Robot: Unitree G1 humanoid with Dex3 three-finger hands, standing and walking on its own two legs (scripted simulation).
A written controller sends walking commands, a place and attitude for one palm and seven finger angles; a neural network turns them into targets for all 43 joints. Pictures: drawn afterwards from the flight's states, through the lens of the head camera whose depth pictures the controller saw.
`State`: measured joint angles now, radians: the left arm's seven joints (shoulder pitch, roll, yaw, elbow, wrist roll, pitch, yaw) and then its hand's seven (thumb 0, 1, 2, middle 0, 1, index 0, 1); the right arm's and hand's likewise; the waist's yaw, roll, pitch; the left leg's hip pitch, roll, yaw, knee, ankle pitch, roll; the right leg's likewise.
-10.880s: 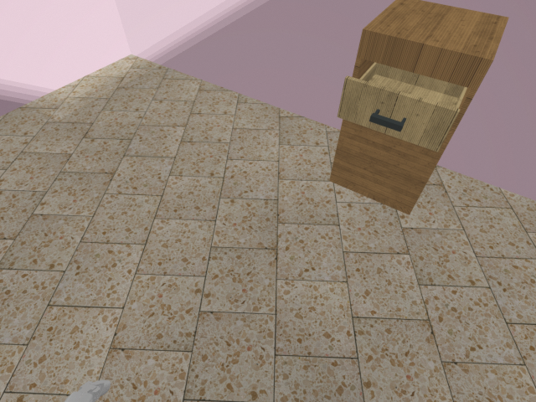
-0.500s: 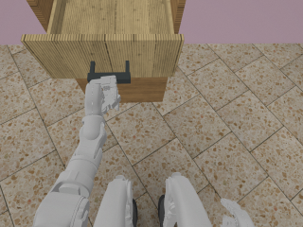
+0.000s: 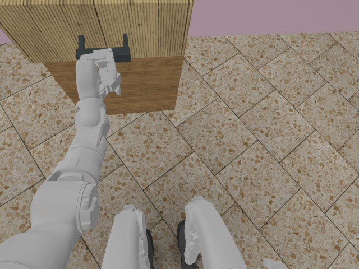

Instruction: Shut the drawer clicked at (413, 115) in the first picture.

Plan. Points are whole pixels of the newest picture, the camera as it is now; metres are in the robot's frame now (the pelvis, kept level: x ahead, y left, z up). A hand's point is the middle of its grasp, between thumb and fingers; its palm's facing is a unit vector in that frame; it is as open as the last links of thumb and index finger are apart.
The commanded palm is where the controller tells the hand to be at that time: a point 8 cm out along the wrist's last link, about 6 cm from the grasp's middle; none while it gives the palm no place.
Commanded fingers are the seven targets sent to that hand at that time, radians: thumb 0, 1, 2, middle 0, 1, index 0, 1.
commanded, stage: push the drawer shut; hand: left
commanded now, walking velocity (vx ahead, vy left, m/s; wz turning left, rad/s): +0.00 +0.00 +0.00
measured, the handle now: (103, 47) +0.60 +0.12 +0.01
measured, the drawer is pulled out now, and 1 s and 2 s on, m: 0.08 0.00 0.00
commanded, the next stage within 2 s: pull the fist back off the drawer in 1.02 s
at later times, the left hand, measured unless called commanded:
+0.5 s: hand (118, 58) +0.57 +0.08 +0.01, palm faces +0.06 -1.00 -0.05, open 3.4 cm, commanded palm +0.55 +0.11 +0.01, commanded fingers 0.00 0.90 0.90 -1.40 -1.60 -1.40 -1.60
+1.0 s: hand (115, 46) +0.60 +0.09 +0.00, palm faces +0.05 -1.00 -0.04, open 2.8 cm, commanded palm +0.62 +0.10 +0.01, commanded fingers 0.00 0.90 0.90 -1.40 -1.60 -1.40 -1.60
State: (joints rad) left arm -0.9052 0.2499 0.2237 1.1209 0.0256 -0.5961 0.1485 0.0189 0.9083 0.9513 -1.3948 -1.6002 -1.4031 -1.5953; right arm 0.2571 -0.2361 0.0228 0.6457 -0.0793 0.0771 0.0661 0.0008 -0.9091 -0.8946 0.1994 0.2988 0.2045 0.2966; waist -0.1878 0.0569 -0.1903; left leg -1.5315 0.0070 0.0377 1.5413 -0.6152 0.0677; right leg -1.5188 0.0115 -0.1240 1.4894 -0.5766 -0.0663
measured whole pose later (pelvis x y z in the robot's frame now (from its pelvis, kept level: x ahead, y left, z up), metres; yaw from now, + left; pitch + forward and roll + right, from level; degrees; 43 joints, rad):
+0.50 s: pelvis +0.00 +0.00 -0.01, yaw -1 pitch +37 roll -4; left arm -1.09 0.34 0.28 1.24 0.08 -0.56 0.16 0.03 0.92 0.97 -1.40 -1.60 -1.40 -1.60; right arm 0.27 -0.23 0.04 0.63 -0.10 0.12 0.08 0.00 -0.91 -0.89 0.20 0.30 0.21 0.30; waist -0.23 0.06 -0.17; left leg -1.60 0.01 0.02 1.57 -0.62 0.06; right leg -1.57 0.02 -0.15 1.50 -0.58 -0.07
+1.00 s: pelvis -0.01 +0.00 -0.03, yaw -2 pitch +39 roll -7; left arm -1.30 0.51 0.32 1.35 0.14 -0.47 0.11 -0.06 0.79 1.05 -1.39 -1.60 -1.40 -1.60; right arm 0.33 -0.23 0.09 0.62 -0.11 0.10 0.08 0.00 -0.91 -0.89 0.20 0.30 0.21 0.30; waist -0.32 0.05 -0.15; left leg -1.71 0.02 -0.02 1.64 -0.61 0.07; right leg -1.67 0.02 -0.18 1.54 -0.56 -0.08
